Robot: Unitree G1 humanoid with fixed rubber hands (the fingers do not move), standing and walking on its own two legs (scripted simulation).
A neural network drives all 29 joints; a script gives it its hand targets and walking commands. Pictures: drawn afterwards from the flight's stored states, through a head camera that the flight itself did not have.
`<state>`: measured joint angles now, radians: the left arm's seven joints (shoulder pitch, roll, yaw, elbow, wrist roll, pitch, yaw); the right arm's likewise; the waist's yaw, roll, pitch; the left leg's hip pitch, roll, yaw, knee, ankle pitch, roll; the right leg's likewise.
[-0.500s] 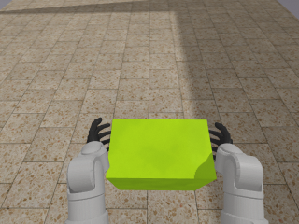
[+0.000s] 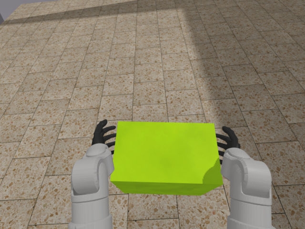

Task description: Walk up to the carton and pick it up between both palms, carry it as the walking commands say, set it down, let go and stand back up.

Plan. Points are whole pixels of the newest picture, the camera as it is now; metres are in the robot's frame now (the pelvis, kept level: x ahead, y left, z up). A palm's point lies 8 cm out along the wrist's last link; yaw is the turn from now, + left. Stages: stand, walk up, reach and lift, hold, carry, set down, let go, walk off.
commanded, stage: carry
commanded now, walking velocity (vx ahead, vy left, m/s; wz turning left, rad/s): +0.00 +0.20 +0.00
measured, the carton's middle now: (163, 162) +0.30 +0.00 -0.01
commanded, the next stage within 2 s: none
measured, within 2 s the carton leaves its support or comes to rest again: neither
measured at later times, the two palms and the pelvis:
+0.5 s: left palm (51, 145) +0.30 +0.27 +0.10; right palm (180, 147) +0.30 -0.04 +0.07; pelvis +0.02 +0.11 +0.01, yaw +0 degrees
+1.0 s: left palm (46, 146) +0.29 +0.27 +0.11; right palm (181, 151) +0.28 -0.04 +0.09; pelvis +0.01 +0.12 +0.02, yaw +0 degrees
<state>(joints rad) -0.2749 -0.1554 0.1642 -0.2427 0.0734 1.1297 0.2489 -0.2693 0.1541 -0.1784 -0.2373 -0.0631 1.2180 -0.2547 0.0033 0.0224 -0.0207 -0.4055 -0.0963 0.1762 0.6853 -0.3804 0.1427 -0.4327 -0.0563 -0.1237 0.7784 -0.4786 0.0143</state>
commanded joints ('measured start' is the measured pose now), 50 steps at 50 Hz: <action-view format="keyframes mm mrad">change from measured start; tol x16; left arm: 1 -410 -1012 -668 23 -402 44 -440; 50 -489 -1031 -671 104 -386 70 -437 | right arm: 1 -691 918 800 -245 439 -33 413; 11 -483 911 698 -39 400 -18 432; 50 -668 938 686 -54 408 -3 435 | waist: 1 23 -366 -470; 9 -18 -229 -468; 11 6 286 -446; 23 -10 -92 -454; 50 -2 -37 -361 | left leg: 1 -295 95 -271 532 -231 -132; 3 -335 142 -314 528 -199 -112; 8 33 93 -81 -226 59 -154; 9 174 91 -103 -312 238 -150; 11 438 410 -490 -200 1200 -27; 22 231 234 -201 -120 627 -91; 26 323 328 -317 -210 825 -69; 50 230 265 -244 -296 463 -93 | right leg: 1 592 -470 566 -297 1161 -322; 9 344 -170 51 -82 678 -41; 12 -11 -15 70 136 -182 54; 17 36 -33 35 -60 -8 56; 22 297 -108 120 -205 618 -4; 26 217 -49 36 -188 244 14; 50 262 -88 73 -286 319 8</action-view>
